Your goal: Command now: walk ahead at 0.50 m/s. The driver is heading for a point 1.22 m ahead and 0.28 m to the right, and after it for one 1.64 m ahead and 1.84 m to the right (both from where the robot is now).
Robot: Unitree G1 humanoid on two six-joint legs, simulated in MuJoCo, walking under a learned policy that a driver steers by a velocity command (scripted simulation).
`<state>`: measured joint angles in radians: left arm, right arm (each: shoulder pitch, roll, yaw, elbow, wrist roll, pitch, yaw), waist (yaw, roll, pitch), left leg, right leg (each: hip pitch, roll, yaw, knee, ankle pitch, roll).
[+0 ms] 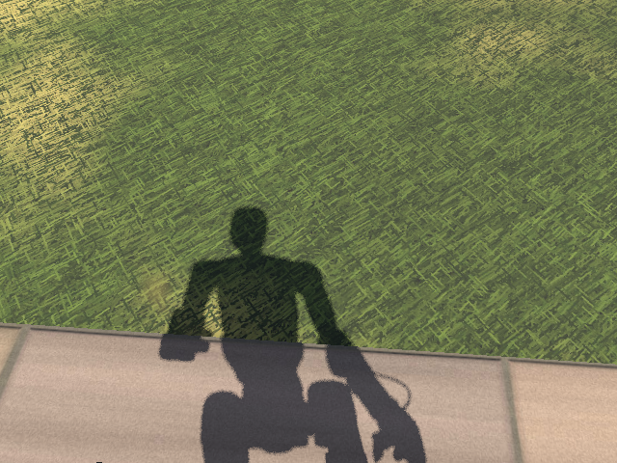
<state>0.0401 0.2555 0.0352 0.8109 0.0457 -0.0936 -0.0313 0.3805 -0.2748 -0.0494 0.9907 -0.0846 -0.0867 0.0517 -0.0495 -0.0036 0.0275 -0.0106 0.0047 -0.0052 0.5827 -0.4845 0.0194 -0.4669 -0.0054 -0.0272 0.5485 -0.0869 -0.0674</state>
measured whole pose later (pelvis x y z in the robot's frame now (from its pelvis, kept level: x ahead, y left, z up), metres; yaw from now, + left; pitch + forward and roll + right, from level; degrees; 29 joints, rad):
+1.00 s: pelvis +0.59 +0.01 -0.01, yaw -12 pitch +1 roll +3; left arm 0.08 0.18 0.03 0.89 0.06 -0.07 -0.08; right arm 0.52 -0.14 0.00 1.05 -0.10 -0.13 0.01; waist -0.06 -0.04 -0.01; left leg 0.14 -0.04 0.26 0.27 -0.43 0.00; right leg -0.65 -0.09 0.04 0.64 0.23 -0.06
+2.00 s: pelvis +1.17 -0.26 -0.08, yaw -41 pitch +2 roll +1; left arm 0.10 0.27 0.09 0.79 -0.02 0.06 0.01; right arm 0.13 -0.27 -0.08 0.86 0.00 -0.03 -0.04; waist -0.02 -0.01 0.06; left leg -0.26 0.05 0.19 0.38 -0.16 0.02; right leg -0.54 -0.06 0.00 0.77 -0.24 0.02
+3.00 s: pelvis +1.18 -0.33 -0.09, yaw -76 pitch +1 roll +1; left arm 0.15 0.31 0.09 0.63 -0.02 0.07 -0.01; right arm 0.13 -0.32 -0.08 0.80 0.02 0.01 -0.02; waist -0.02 0.02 0.06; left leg -0.26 0.14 0.16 0.56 -0.30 -0.05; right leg -0.28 -0.02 -0.03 0.54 -0.24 -0.01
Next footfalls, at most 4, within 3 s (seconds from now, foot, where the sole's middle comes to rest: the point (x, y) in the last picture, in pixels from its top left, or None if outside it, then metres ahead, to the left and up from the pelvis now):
0.50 left None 0.47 0.13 -0.76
1.18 right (389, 311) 0.89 -0.21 -0.86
1.60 left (372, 198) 1.29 -0.21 -0.86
2.10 right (451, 230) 1.15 -0.43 -0.86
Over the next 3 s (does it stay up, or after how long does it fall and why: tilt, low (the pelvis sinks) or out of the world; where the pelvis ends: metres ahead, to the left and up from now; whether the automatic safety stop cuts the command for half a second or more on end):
stays up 1.18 -0.33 -0.09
